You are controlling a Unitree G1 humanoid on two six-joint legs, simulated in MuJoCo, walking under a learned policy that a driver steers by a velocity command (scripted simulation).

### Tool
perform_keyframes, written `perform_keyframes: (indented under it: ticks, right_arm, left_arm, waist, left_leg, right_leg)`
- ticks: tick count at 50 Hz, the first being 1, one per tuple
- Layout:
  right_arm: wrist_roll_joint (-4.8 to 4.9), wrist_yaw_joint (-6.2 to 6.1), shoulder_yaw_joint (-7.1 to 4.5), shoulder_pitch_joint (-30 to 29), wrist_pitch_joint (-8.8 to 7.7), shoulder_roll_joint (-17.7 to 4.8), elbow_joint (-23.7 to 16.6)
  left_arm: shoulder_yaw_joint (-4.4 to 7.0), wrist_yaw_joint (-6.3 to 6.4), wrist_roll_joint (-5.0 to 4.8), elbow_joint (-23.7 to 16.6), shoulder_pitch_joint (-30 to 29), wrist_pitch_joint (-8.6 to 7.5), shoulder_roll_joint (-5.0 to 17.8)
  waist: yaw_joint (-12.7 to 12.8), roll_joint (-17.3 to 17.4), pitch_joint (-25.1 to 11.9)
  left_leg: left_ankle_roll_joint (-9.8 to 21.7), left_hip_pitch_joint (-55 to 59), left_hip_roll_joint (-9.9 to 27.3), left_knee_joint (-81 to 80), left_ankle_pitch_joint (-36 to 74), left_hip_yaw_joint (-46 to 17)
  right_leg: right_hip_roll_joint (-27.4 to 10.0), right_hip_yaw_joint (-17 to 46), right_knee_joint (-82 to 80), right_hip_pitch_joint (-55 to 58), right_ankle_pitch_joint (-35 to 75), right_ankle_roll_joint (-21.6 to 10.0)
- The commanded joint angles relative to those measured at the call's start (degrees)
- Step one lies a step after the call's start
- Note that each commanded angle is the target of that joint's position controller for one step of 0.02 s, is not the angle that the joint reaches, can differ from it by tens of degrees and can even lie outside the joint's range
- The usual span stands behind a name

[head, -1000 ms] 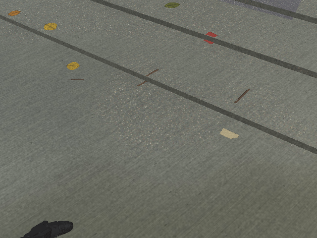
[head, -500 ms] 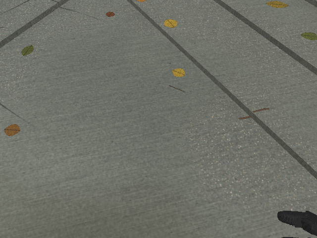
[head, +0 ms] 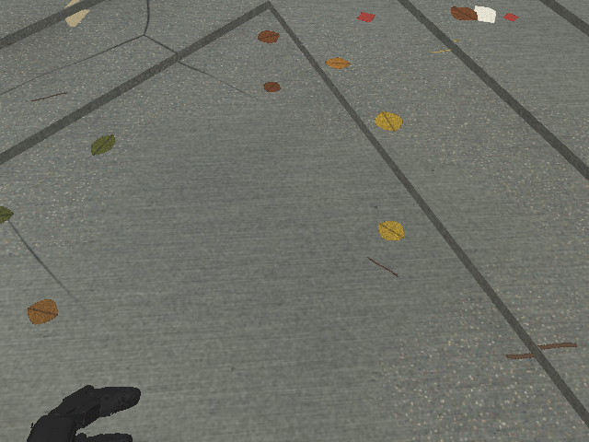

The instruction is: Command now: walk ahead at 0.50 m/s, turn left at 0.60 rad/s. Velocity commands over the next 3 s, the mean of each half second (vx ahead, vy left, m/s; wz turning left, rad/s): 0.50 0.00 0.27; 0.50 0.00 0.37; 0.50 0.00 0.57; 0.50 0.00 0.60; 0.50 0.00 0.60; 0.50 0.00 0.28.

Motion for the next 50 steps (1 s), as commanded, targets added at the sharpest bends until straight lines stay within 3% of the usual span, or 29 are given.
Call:
perform_keyframes:
  ticks: [1, 2, 3, 4, 5, 8, 11, 13, 15, 19, 21, 22, 23, 24, 25, 26, 27, 28, 29, 30, 33, 38, 41, 44, 46, 47, 48, 49, 50]
  right_arm:
    - [0.97, -0.06, 0.78, 5.46, -1.51, -2.53, -6.11]
    - [1.17, -0.12, -0.46, 0.87, -1.35, -7.28, -5.15]
    - [0.48, -0.13, -0.65, -4.15, -1.04, -7.95, -5.89]
    - [-0.31, -0.01, -0.57, -6.79, -1.02, -6.94, -6.48]
    - [-0.43, 0.27, -0.59, -7.21, -1.03, -5.75, -6.65]
    - [-0.13, 0.77, 0.15, -6.32, -0.88, -2.49, -5.99]
    - [-1.01, 1.14, 1.08, -10.80, -1.46, -1.20, -7.17]
    - [-0.94, 1.74, 1.63, -14.38, -2.11, -0.48, -7.68]
    - [-0.63, 2.27, 1.91, -18.25, -2.57, -0.23, -8.32]
    - [-0.03, 3.08, 1.65, -23.26, -2.88, -1.51, -10.09]
    - [-0.20, 3.25, 1.09, -21.86, -3.02, -2.81, -9.95]
    - [-0.56, 3.10, 0.30, -17.48, -3.03, -4.07, -8.67]
    - [-0.87, 2.65, -1.14, -9.63, -2.88, -6.67, -6.12]
    - [-1.46, 1.87, -2.49, 0.81, -2.50, -11.08, -4.34]
    - [-1.47, 1.85, -3.11, 2.46, -2.21, -15.83, -3.72]
    - [-0.82, 2.04, -1.82, 2.61, -2.34, -10.21, -3.73]
    - [-0.67, 2.16, -0.94, -0.99, -2.69, -8.39, -3.90]
    - [-0.84, 2.31, -0.50, -4.32, -2.81, -7.08, -4.17]
    - [-1.13, 2.50, -0.14, -7.02, -2.82, -5.85, -4.44]
    - [-1.61, 2.53, 0.17, -8.57, -2.94, -4.85, -4.72]
    - [-0.93, 2.08, -0.31, -8.99, -3.47, -5.50, -4.03]
    - [-0.41, 0.63, -1.41, -5.13, -3.08, -8.23, -1.60]
    - [0.17, 0.35, -1.72, -1.67, -2.73, -9.03, -0.07]
    - [0.23, 0.02, -1.85, -0.84, -2.20, -8.95, 0.64]
    - [-0.06, -0.06, -1.67, -1.16, -1.53, -8.03, 0.74]
    - [-0.33, 0.02, -0.94, -1.15, -1.42, -5.96, 0.43]
    - [-1.36, 0.09, 0.36, -0.94, -1.48, -2.48, -0.98]
    - [0.39, 0.20, 1.39, 6.63, -2.28, 1.05, -2.62]
    - [1.34, -0.01, 0.16, 4.84, -2.36, -4.95, -1.41]
  left_arm:
    - [5.09, 0.29, -0.44, 1.09, 20.66, 0.20, 14.55]
    - [3.82, 0.40, -0.91, 0.28, 18.08, 0.42, 9.66]
    - [3.10, 0.53, -0.49, 0.11, 15.26, 0.91, 7.79]
    - [2.50, 0.42, -0.02, 0.43, 13.03, 1.15, 6.53]
    - [2.08, 0.44, 0.31, 0.88, 11.78, 1.07, 5.49]
    - [2.10, 0.34, -0.22, 2.39, 11.84, 0.38, 5.53]
    - [2.76, 0.46, -0.84, 3.90, 13.10, 0.28, 8.14]
    - [2.88, 0.57, -1.22, 4.60, 13.83, 0.72, 9.08]
    - [2.94, 0.66, -1.63, 5.54, 15.58, 1.21, 10.01]
    - [3.14, 0.69, -2.33, 7.83, 19.50, 2.35, 11.44]
    - [3.34, 0.90, -2.57, 8.52, 19.45, 3.06, 12.32]
    - [3.26, 1.08, -2.73, 8.58, 18.62, 3.34, 12.44]
    - [2.67, 1.22, -2.46, 8.68, 19.18, 3.42, 11.00]
    - [1.20, 1.37, -0.80, 6.99, 18.84, 3.12, 7.81]
    - [-0.77, 1.06, -0.57, 5.42, 24.49, 1.91, 1.58]
    - [0.69, 0.79, -1.83, 6.10, 20.97, 1.00, 7.82]
    - [1.42, 0.55, -2.77, 4.22, 15.97, 0.36, 9.97]
    - [1.29, 0.80, -2.19, 3.82, 13.51, 0.14, 9.25]
    - [1.44, 0.93, -1.03, 3.64, 12.70, 0.17, 8.84]
    - [1.51, 0.83, -0.65, 3.68, 13.42, 0.53, 8.25]
    - [1.07, 0.79, -0.11, 3.27, 13.11, 1.65, 5.85]
    - [0.07, 0.33, -0.15, 0.09, 1.50, 1.40, 3.86]
    - [0.23, -0.21, -0.90, -1.50, -3.20, 0.96, 4.91]
    - [1.04, -0.42, -1.02, -2.02, -3.46, 0.45, 7.09]
    - [1.84, -0.17, -0.96, -0.82, 1.29, 0.14, 8.20]
    - [2.77, 0.27, -0.50, 0.40, 6.98, -0.03, 9.93]
    - [3.71, 0.77, 0.17, 1.29, 16.10, -0.05, 13.32]
    - [4.79, 0.63, 0.22, 2.96, 19.67, 0.99, 17.17]
    - [3.65, 0.39, -0.60, 2.23, 18.57, 1.19, 11.78]
  waist:
    - [7.88, -18.45, -20.45]
    - [9.20, -10.23, -11.90]
    - [9.12, -5.81, -5.81]
    - [7.96, -3.86, -1.57]
    - [6.39, -4.99, 0.23]
    - [4.75, -6.51, 0.54]
    - [5.35, -4.53, 0.73]
    - [6.58, -4.23, 1.06]
    - [8.06, -4.32, 1.59]
    - [9.05, -5.06, 2.82]
    - [7.08, -5.63, 2.07]
    - [4.06, -5.22, -0.42]
    - [0.49, -3.93, -5.55]
    - [-3.65, 2.62, -14.00]
    - [0.08, 17.52, -19.87]
    - [-2.33, 11.34, -18.32]
    - [-1.56, 9.61, -10.48]
    - [-0.01, 5.95, -6.79]
    - [1.71, 4.74, -3.87]
    - [3.64, 5.19, -3.12]
    - [5.52, 4.41, -1.88]
    - [2.45, 3.53, 1.46]
    - [1.04, 3.52, 1.78]
    - [1.95, 4.70, 1.54]
    - [4.61, 5.66, -0.18]
    - [7.26, 4.78, -4.06]
    - [10.70, -2.10, -12.64]
    - [7.26, -19.88, -19.12]
    - [8.61, -13.57, -14.85]
  left_leg:
    - [-1.83, -36.82, 1.21, 34.97, -7.05, 3.33]
    - [-2.27, -40.16, 4.43, 39.36, -2.17, 2.28]
    - [-2.37, -39.42, 6.21, 39.07, 2.35, 4.84]
    - [-2.32, -37.56, 7.56, 36.40, 5.31, 5.55]
    - [-2.09, -35.21, 9.02, 33.54, 7.32, 5.51]
    - [-2.17, -31.48, 9.90, 27.23, 9.68, 7.53]
    - [-2.87, -32.83, 11.26, 17.38, 16.32, 9.17]
    - [-3.03, -30.81, 11.16, 9.78, 22.19, 10.83]
    - [-3.24, -27.68, 10.13, 3.43, 26.29, 12.51]
    - [-1.92, -25.75, 8.73, -3.23, 24.95, 13.38]
    - [-0.25, -21.57, 7.50, -6.15, 22.01, 14.41]
    - [1.00, -14.36, 6.00, -8.65, 22.55, 15.85]
    - [2.61, -2.45, 5.22, -9.37, 22.95, 16.25]
    - [6.40, 14.29, 15.94, -7.55, 24.59, 4.21]
    - [15.58, 28.81, 27.98, -14.09, 14.40, -21.98]
    - [15.16, 26.63, 27.17, -17.89, 7.01, -25.43]
    - [13.12, 20.40, 24.60, -18.74, 9.43, -18.01]
    - [12.12, 13.66, 21.81, -19.61, 15.00, -12.33]
    - [11.68, 7.60, 19.84, -21.09, 20.54, -8.76]
    - [11.51, 3.40, 18.38, -22.64, 24.38, -6.61]
    - [12.90, -2.49, 17.02, -25.96, 28.64, -2.81]
    - [10.31, -6.81, 13.82, -26.47, 26.24, 2.07]
    - [9.34, -6.07, 14.77, -24.47, 22.99, -0.02]
    - [7.79, -2.76, 16.23, -20.18, 20.67, -3.95]
    - [6.27, -2.79, 14.89, -14.84, 22.71, -4.79]
    - [4.55, -5.20, 11.53, -7.45, 24.43, -3.03]
    - [2.29, -12.85, 7.25, 9.42, 14.90, 1.43]
    - [-1.00, -32.39, 0.95, 27.69, -6.77, 7.59]
    - [-1.55, -38.97, 4.90, 35.44, -5.04, 4.38]
  right_leg:
    - [-27.34, 44.99, -9.52, 49.01, -19.70, -16.04]
    - [-24.69, 39.76, -11.94, 41.73, -27.55, -13.69]
    - [-22.05, 31.05, -12.61, 33.61, -23.20, -11.55]
    - [-19.38, 24.84, -14.05, 26.19, -16.58, -11.12]
    - [-17.31, 20.53, -15.40, 21.67, -12.09, -10.84]
    - [-14.86, 12.61, -18.47, 17.47, -3.03, -11.76]
    - [-15.48, 8.55, -20.14, 18.80, 4.22, -13.11]
    - [-14.36, 4.93, -20.50, 18.74, 6.35, -12.23]
    - [-13.52, 2.30, -20.20, 18.49, 6.63, -11.25]
    - [-16.29, 2.75, -18.37, 23.21, 7.21, -10.10]
    - [-17.21, 2.46, -15.02, 25.36, 13.19, -8.99]
    - [-15.89, 0.48, -9.58, 24.96, 21.36, -7.80]
    - [-13.06, -2.24, 0.39, 22.02, 26.35, -6.21]
    - [-10.11, -4.95, 18.21, 10.72, 12.77, -3.65]
    - [-0.27, -3.94, 36.90, -10.52, -24.19, -0.41]
    - [-2.79, 2.71, 43.56, -17.09, -27.03, -0.79]
    - [-5.33, 1.77, 43.84, -20.42, -22.04, -1.57]
    - [-7.35, 0.79, 41.40, -18.87, -17.11, -1.50]
    - [-8.43, 0.79, 37.75, -16.53, -14.01, -0.93]
    - [-9.27, 1.29, 35.68, -13.03, -11.90, -0.49]
    - [-8.67, 0.58, 28.86, -9.75, -8.96, 1.60]
    - [-5.50, 0.43, 8.66, -5.77, 7.23, 3.02]
    - [-3.89, 1.34, 3.43, -2.41, 10.26, 2.75]
    - [-3.62, 2.54, -0.04, 0.49, 6.46, 1.23]
    - [-3.07, 0.94, -2.42, 7.86, 2.56, -0.51]
    - [-4.64, 1.47, -3.07, 17.26, 1.84, -2.25]
    - [-14.64, 10.98, -1.94, 31.92, 0.45, -5.54]
    - [-26.56, 36.23, -8.07, 47.62, -13.26, -14.19]
    - [-26.09, 40.35, -11.75, 44.29, -25.68, -13.68]
Next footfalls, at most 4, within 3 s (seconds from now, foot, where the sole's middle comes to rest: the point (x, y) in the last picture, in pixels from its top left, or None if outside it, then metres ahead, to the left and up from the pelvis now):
0.48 left None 0.38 0.17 -0.76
0.94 right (285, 357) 0.68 -0.01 -0.76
1.46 left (135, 322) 0.80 0.36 -0.76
1.96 right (129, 216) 1.15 0.41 -0.76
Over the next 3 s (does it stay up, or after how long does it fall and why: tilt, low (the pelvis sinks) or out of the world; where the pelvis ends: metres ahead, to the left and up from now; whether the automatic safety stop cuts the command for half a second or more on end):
stays up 1.18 0.88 0.02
